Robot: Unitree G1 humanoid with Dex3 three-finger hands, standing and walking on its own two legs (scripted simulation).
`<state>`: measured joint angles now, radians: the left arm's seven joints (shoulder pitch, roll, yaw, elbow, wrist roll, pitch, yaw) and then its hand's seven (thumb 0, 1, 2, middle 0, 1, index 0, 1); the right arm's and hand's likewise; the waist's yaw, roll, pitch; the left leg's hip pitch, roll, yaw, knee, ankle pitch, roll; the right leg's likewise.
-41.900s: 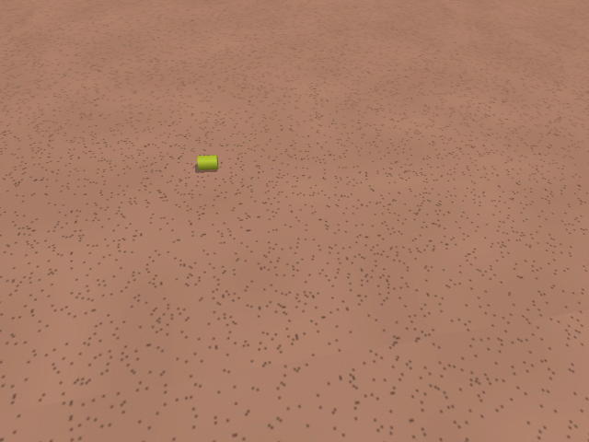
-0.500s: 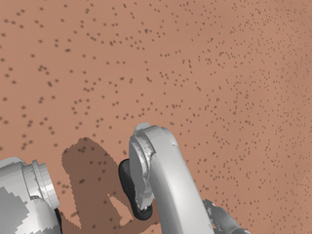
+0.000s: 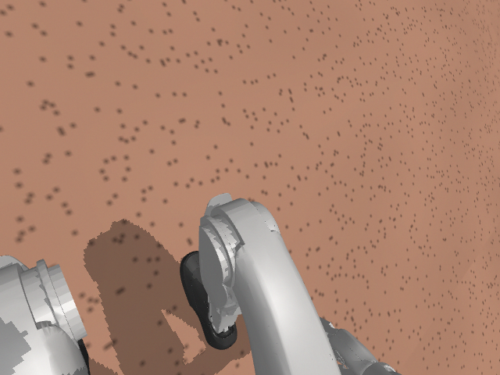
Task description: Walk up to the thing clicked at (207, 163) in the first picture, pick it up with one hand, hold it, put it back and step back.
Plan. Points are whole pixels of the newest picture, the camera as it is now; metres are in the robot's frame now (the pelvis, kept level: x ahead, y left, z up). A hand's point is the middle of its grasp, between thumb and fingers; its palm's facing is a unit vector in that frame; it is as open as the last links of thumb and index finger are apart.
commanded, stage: rest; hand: left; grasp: from above
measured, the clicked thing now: out of the picture +0.45 +0.36 -0.27
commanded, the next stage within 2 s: open in 0.10 s
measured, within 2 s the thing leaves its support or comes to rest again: neither
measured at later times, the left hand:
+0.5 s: hand out of the picture +0.45 +0.36 -0.24, palm faces -0.43 -0.17 -0.89, open 9.8 cm
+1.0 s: hand out of the picture +0.45 +0.36 -0.24, palm faces -0.43 -0.17 -0.89, open 12.5 cm
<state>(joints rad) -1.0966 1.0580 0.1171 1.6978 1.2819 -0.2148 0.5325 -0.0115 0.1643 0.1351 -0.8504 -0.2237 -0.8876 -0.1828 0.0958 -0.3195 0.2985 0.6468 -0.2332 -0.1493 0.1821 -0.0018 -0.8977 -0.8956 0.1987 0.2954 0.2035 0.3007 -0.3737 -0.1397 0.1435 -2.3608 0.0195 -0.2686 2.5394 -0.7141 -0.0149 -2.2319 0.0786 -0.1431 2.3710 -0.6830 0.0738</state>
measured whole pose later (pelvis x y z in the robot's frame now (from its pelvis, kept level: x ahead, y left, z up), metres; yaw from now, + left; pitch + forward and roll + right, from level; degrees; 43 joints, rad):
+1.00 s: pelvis +0.00 +0.00 +0.00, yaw -1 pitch +28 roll -15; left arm -1.11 1.10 0.10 1.70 1.27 -0.23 0.53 0.00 -0.23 0.74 -0.31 -0.81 -0.32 -0.79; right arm 0.09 -0.34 0.34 0.62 -0.25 -0.17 0.19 0.00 -0.89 -0.89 0.20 0.30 0.20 0.30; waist -0.38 -0.15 0.16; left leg -2.36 0.02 -0.29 2.54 -0.71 -0.01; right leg -2.22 0.08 -0.16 2.36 -0.67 0.08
